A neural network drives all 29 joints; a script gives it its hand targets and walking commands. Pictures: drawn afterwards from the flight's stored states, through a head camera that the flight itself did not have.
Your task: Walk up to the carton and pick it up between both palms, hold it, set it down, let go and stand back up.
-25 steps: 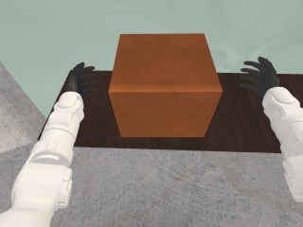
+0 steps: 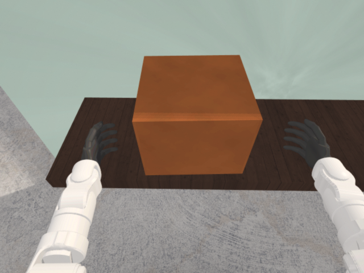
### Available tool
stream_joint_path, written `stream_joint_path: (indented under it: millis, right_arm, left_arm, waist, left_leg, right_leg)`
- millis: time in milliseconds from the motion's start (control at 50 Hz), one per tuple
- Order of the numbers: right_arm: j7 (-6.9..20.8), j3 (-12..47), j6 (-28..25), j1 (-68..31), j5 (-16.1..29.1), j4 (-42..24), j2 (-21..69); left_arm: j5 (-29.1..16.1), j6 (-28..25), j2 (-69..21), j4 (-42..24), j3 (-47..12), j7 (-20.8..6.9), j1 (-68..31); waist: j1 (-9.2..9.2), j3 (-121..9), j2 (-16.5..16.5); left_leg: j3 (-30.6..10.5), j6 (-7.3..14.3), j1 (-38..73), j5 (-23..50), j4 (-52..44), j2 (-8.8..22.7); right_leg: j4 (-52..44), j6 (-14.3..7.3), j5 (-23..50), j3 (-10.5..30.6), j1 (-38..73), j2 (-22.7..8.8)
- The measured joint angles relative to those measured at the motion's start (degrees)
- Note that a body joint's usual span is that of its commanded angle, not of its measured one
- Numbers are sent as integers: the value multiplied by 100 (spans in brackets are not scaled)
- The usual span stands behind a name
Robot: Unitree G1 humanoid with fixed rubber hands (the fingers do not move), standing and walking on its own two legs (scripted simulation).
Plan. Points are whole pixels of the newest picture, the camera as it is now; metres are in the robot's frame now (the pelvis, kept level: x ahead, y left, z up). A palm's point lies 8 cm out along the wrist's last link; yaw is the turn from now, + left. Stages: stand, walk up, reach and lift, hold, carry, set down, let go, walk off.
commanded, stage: set down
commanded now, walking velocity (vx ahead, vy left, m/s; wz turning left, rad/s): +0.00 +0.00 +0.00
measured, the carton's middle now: (193, 114) +0.54 +0.01 +0.02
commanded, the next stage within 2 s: let go in 1.62 s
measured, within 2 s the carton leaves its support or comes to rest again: neither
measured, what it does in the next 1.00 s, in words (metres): stands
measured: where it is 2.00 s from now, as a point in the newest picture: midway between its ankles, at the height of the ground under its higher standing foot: outside the picture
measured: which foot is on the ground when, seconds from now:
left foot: down 0.00-1.00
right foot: down 0.00-1.00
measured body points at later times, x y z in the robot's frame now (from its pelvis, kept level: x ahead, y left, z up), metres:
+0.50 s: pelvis +0.02 +0.00 +0.00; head +0.02 +0.01 +0.45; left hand +0.29 +0.23 +0.00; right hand +0.29 -0.26 +0.00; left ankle +0.01 +0.14 -0.74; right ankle +0.01 -0.11 -0.74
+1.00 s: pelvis +0.03 +0.02 +0.01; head +0.02 +0.02 +0.45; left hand +0.25 +0.24 -0.04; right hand +0.25 -0.23 -0.04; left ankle +0.01 +0.14 -0.74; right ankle +0.01 -0.11 -0.74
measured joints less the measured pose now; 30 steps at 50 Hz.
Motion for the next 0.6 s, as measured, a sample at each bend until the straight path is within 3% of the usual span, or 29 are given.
stream_joint_path:
  millis: [320,600]
  right_arm:
    - [117,-168,-759,1604,-281,-588,352]
    - [54,-116,-1155,2391,-662,-634,620]
  left_arm:
    - [231,-803,-408,-586,-34,116,1573]
    - [308,-1192,-518,-428,-122,124,2314]
  waist:
    - [-43,161,30]
    - [-30,297,21]
  left_leg:
    - [45,20,626,-122,-107,-41]
    - [90,31,888,-209,-115,-50]
  right_leg:
    - [-58,20,-138,40,593,-39]
    - [-43,33,-222,85,828,-46]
